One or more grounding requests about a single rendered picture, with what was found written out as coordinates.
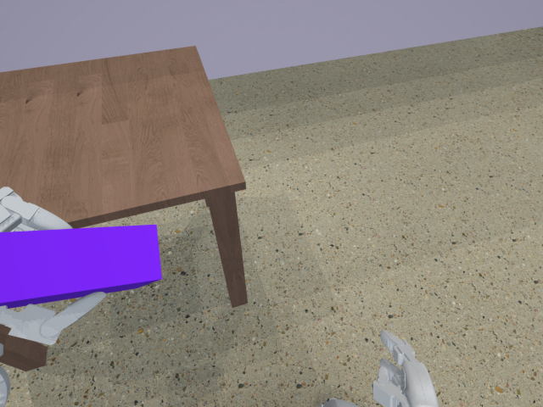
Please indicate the sponge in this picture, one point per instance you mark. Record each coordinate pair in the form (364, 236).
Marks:
(38, 267)

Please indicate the table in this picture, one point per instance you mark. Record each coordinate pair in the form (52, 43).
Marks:
(104, 139)

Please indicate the robot left hand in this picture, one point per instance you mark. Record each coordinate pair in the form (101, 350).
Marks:
(37, 323)

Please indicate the robot right hand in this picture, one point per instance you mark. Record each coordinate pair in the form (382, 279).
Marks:
(409, 387)

